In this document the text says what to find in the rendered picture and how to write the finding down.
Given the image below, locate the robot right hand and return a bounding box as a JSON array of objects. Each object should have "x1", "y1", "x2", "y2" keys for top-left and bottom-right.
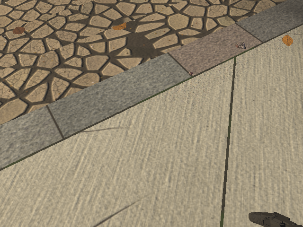
[{"x1": 248, "y1": 212, "x2": 303, "y2": 227}]

